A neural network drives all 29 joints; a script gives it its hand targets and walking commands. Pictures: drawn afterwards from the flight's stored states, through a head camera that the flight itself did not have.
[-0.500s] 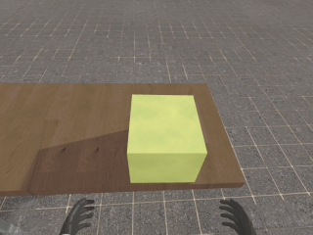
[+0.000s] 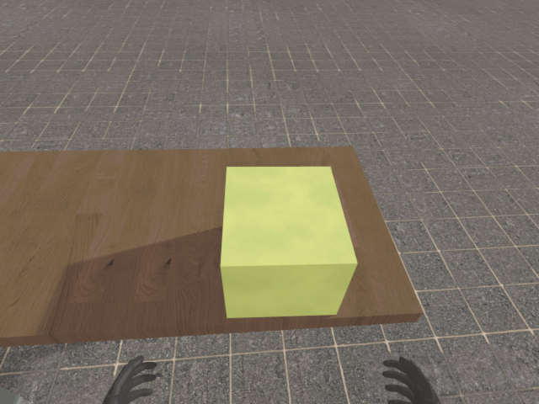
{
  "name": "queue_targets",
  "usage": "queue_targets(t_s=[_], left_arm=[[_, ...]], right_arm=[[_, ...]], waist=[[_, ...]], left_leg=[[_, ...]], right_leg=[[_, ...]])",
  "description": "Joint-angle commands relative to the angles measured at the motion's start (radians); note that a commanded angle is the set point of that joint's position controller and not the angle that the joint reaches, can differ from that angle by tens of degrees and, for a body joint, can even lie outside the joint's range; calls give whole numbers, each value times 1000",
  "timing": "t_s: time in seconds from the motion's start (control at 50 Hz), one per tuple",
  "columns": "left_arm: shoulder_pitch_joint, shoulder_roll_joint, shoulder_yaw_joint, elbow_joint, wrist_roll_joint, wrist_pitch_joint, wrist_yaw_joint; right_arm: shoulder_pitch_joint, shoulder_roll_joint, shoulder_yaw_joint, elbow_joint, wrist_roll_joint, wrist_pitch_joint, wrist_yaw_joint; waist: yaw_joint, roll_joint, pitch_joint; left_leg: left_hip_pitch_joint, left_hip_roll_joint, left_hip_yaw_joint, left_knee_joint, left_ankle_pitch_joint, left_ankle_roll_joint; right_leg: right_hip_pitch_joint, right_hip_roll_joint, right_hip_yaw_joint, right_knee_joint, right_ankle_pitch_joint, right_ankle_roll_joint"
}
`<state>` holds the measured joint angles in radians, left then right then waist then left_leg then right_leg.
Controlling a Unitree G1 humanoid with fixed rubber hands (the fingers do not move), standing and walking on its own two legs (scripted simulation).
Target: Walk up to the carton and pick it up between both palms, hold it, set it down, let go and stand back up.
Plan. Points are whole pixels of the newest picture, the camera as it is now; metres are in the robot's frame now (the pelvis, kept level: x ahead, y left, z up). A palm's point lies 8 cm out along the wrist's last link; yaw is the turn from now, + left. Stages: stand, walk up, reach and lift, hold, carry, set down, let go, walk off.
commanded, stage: let go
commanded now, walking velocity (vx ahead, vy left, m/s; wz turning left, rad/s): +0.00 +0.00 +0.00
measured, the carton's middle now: (280, 239) +0.46 -0.02 -0.06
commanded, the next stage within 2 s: stand in 0.22 s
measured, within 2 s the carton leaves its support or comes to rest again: neither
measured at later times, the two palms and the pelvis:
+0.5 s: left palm out of the picture +0.08 +0.25 -0.12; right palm out of the picture +0.07 -0.24 -0.12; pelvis +0.00 +0.01 +0.00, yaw +1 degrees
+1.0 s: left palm out of the picture -0.02 +0.23 -0.15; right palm out of the picture -0.03 -0.19 -0.14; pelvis +0.00 +0.02 +0.00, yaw +1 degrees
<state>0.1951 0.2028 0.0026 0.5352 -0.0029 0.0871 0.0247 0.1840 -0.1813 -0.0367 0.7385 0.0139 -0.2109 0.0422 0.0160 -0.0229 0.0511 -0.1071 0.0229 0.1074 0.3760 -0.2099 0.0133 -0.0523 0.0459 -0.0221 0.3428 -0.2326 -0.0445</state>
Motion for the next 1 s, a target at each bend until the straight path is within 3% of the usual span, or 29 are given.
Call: queue_targets(t_s=[0.0,0.02,0.08,0.2,0.22,0.24,0.28,0.3,0.36,0.42,0.44,0.48,0.5,0.52,0.54,0.6,0.62,0.64,0.66,0.68,0.7,0.74,0.76,0.8,0.82,0.84,0.86,0.88,0.98], left_arm=[[-80,105,28,-149,2,-17,9],[-83,115,31,-133,14,-15,11],[-67,94,30,-114,-2,-6,11],[-69,86,23,-127,12,-15,13],[46,137,57,-9,71,-72,-12],[89,140,65,19,52,-80,-15],[40,126,61,34,41,-92,-22],[31,94,51,36,38,-97,-24],[43,75,54,81,43,-98,-19],[58,73,50,127,29,-109,-11],[86,69,48,144,32,-110,-7],[88,86,49,179,34,-105,-7],[124,91,48,218,38,-103,3],[129,84,44,225,34,-109,0],[133,107,47,248,32,-110,-3],[153,68,36,309,32,-117,-2],[170,65,38,320,31,-121,-2],[175,56,33,347,25,-120,0],[150,52,33,348,27,-116,0],[128,73,31,350,26,-116,7],[168,67,37,378,28,-113,8],[213,62,32,410,29,-106,4],[223,21,18,432,27,-113,4],[217,19,15,443,29,-109,16],[228,30,15,459,26,-107,14],[257,-8,5,468,21,-107,15],[249,40,12,489,27,-101,22],[234,32,8,480,27,-105,19],[229,-29,-11,524,15,-111,20]], right_arm=[[-59,-117,-37,-115,-8,-17,-8],[-48,-124,-34,-112,-9,-16,-4],[-39,-117,-36,-105,-1,-16,-1],[-33,-116,-34,-99,-4,-18,-1],[92,-143,-35,-51,-30,132,-44],[97,-133,-41,-50,-50,184,-60],[93,-122,-33,-68,-51,215,-61],[59,-157,-40,-89,-57,216,-57],[87,-165,-54,-50,-48,223,-45],[109,-161,-54,-13,-42,205,-49],[100,-139,-53,-6,-48,198,-53],[128,-107,-42,6,-37,200,-46],[176,-99,-44,43,-43,203,-58],[201,-104,-37,61,-36,202,-62],[215,-111,-45,71,-37,210,-61],[241,-132,-51,97,-38,205,-62],[274,-116,-38,129,-39,207,-71],[269,-138,-47,132,-35,202,-67],[257,-97,-39,150,-40,197,-64],[276,-89,-31,157,-41,199,-68],[249,-104,-39,169,-41,196,-66],[257,-72,-29,185,-36,199,-64],[245,-46,-25,184,-33,203,-64],[286,-93,-33,222,-37,199,-72],[293,-65,-28,238,-37,197,-77],[270,-31,-17,232,-33,193,-75],[281,-56,-21,257,-40,195,-70],[293,-58,-21,269,-34,199,-73],[322,-35,-14,313,-31,180,-76]], waist=[[10,40,-73],[-12,42,-73],[5,17,-51],[-12,45,-63],[-23,83,-105],[8,87,-109],[-12,19,-116],[10,9,-118],[-8,11,-31],[-3,-46,-90],[15,0,-59],[-6,39,-53],[-13,97,25],[-14,62,-47],[-22,95,38],[-35,14,-18],[-22,68,-4],[-39,-46,-19],[-20,1,6],[-31,-17,15],[-23,54,-13],[-14,53,41],[-16,1,-2],[-25,8,13],[-10,43,17],[-11,-1,8],[-12,47,51],[-11,-28,41],[-21,53,23]], left_leg=[[143,12,-28,-12,237,-27],[155,11,-34,-7,227,-29],[160,9,-38,-2,242,-29],[164,9,-39,15,260,-34],[2,133,-119,39,385,-5],[-57,127,-121,33,319,0],[-28,106,-106,59,243,0],[-47,110,-99,50,202,-4],[-147,89,-101,-1,41,-9],[-112,101,-140,0,103,15],[-100,106,-133,-16,117,12],[-100,89,-119,-10,112,5],[-130,86,-125,-28,80,7],[-75,85,-127,-21,71,10],[-66,79,-134,-34,46,9],[-17,93,-145,-39,87,27],[-47,100,-140,-35,71,27],[-56,97,-159,-58,52,33],[-72,100,-156,-65,60,34],[-82,94,-154,-63,45,31],[-81,94,-162,-70,32,39],[-65,94,-153,-76,7,33],[-61,78,-151,-72,-25,29],[-135,89,-158,-80,-8,35],[-117,79,-153,-71,12,30],[-86,85,-147,-74,32,36],[-109,87,-158,-77,42,38],[-144,89,-157,-82,15,39],[-71,84,-156,-85,96,42]], right_leg=[[-138,-35,28,-82,163,30],[-140,-38,40,-79,167,22],[-173,-44,36,-84,163,30],[-156,-42,45,-72,211,30],[-118,-107,84,24,203,31],[-49,-118,87,5,175,33],[-76,-118,81,38,307,22],[-96,-117,94,10,267,25],[-107,-123,114,-17,160,25],[-85,-121,118,-2,199,9],[-105,-133,119,-9,201,11],[-118,-115,111,-17,171,7],[-142,-134,123,-45,122,0],[-140,-130,128,-40,103,-5],[-231,-138,134,-62,56,-3],[-184,-124,116,-53,86,0],[-185,-133,123,-77,78,4],[-168,-122,118,-66,79,2],[-165,-125,114,-58,76,4],[-158,-126,115,-58,77,1],[-144,-127,110,-51,67,-3],[-216,-123,107,-71,31,7],[-193,-123,105,-57,21,12],[-134,-134,105,-58,54,12],[-143,-132,109,-56,63,0],[-161,-130,116,-43,81,6],[-163,-133,105,-58,73,0],[-126,-134,109,-61,78,4],[-149,-138,107,-36,111,8]])
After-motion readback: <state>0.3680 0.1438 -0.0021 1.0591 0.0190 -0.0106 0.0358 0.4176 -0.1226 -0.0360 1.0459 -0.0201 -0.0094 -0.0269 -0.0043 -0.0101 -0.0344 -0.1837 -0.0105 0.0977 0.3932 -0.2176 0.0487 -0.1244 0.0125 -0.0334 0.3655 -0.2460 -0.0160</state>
